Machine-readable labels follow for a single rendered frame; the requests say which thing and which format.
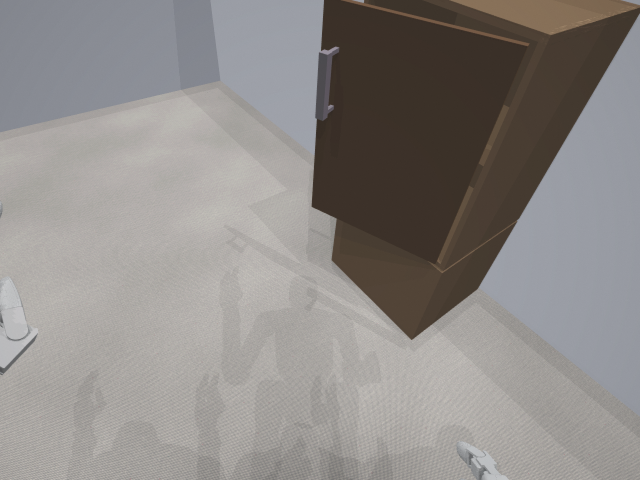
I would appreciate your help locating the right robot hand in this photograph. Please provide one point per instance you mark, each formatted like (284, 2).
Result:
(482, 466)

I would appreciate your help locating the left robot hand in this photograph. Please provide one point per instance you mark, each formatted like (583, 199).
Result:
(16, 336)

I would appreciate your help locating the handle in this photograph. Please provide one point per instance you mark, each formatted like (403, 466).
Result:
(323, 83)

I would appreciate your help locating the cupboard door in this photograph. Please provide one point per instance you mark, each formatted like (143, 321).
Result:
(415, 102)

